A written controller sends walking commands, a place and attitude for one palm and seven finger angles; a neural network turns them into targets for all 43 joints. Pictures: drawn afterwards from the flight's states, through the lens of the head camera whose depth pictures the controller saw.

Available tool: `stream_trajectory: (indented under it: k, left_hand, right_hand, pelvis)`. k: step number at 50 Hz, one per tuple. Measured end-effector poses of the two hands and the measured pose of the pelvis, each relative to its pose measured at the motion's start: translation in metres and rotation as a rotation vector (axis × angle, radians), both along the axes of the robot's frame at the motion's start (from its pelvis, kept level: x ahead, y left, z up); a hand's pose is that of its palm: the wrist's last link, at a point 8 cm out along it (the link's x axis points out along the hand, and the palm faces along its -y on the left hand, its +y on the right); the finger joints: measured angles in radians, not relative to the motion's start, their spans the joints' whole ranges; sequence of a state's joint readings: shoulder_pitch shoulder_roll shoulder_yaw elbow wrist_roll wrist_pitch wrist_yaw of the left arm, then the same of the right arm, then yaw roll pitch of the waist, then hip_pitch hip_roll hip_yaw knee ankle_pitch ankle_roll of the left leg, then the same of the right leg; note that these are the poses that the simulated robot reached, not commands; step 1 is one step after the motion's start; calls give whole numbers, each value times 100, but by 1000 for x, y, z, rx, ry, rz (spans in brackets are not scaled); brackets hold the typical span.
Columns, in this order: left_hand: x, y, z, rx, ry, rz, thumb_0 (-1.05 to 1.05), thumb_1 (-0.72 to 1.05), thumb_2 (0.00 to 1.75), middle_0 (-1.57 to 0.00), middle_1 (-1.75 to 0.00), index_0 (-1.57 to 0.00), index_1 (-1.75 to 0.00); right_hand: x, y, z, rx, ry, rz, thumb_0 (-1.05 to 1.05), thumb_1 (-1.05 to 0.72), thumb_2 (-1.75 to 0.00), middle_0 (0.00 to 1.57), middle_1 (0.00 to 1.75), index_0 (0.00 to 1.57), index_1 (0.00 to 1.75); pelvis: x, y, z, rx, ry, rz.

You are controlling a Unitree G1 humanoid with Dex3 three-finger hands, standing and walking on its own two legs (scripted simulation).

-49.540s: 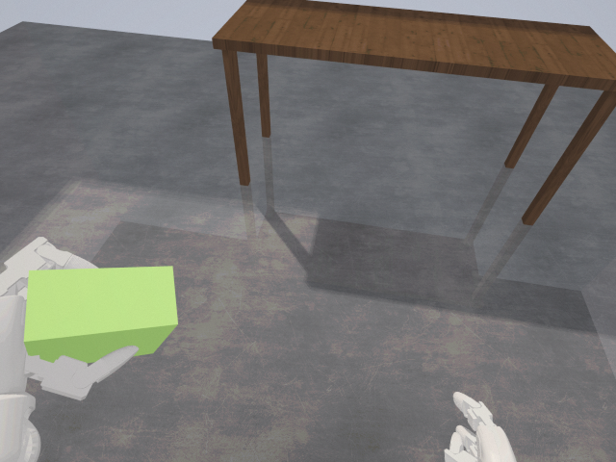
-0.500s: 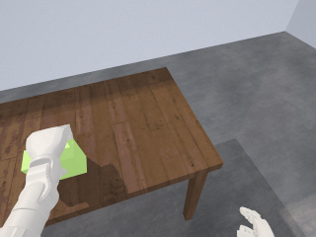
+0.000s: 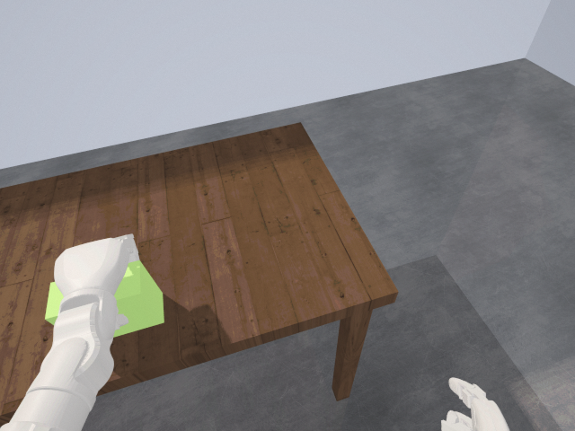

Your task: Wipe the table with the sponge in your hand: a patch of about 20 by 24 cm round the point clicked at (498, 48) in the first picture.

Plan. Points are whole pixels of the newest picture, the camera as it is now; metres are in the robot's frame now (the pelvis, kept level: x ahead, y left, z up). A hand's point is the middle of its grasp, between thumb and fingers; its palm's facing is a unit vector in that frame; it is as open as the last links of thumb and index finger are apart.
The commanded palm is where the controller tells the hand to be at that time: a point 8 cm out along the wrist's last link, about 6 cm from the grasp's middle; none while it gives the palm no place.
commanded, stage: slide across to the third lane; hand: left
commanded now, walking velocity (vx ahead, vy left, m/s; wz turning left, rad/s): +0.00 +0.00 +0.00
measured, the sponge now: (116, 309) +0.28 +0.32 -0.02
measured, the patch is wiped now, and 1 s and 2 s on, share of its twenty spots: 0.65 0.75 0.95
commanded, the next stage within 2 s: wipe forward along the third lane in 0.90 s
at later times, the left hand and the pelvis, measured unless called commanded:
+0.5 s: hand (145, 279) +0.30 +0.25 +0.04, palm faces -0.04 -0.02 -1.00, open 9.9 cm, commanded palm +0.28 +0.23 +0.08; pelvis -0.01 +0.00 +0.00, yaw +1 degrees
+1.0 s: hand (151, 276) +0.31 +0.25 +0.04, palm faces -0.07 -0.01 -1.00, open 9.9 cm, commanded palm +0.29 +0.23 +0.08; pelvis -0.02 -0.01 +0.00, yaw +0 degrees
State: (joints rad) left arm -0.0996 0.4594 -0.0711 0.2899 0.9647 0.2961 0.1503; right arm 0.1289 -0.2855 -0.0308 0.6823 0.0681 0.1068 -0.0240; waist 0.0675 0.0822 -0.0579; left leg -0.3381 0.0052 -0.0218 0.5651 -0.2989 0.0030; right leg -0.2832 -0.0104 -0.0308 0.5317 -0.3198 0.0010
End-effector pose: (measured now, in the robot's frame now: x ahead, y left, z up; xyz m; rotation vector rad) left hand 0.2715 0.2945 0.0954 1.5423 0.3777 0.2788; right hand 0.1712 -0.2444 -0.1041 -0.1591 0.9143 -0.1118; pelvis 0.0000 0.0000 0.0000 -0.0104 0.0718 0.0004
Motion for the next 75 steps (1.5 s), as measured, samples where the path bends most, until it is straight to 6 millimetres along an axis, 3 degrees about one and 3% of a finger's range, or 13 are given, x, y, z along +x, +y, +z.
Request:
stream_trajectory:
  k: [18,29,40,53,63,75]
  left_hand:
    - [8,-37,0,-3,-28,-53,1,-54,107,-77,-140,-78,-142]
    - [17,-50,0,-9,-20,-52,1,-54,108,-78,-140,-79,-142]
    - [18,-51,-1,-5,-9,-53,1,-54,108,-77,-141,-78,-142]
    - [22,-52,-2,-2,7,-56,1,-56,108,-79,-140,-80,-141]
    - [41,-53,0,12,20,-66,1,-58,109,-81,-138,-82,-139]
    - [69,-50,-1,19,26,-73,0,-59,109,-82,-137,-83,-139]
  right_hand:
    - [9,19,-3,60,-26,27,1,-91,-90,20,30,20,30]
    - [8,16,1,55,-30,29,1,-91,-90,20,30,20,30]
    - [-6,4,0,33,-7,7,1,-91,-90,19,30,20,30]
    - [-16,6,-8,47,26,-1,1,-91,-90,19,30,20,30]
    - [-23,-1,-12,25,46,-1,1,-91,-90,20,30,20,30]
    - [-65,-25,-20,-22,133,-68,1,-91,-90,20,30,20,30]
  pelvis:
    - [-5,-1,0,6,-7,3]
    - [-10,-4,0,8,-14,6]
    - [-15,-6,0,8,-20,4]
    - [-16,-8,0,9,-9,4]
    - [-22,-12,-3,10,12,11]
    - [-28,-16,-7,5,58,-1]
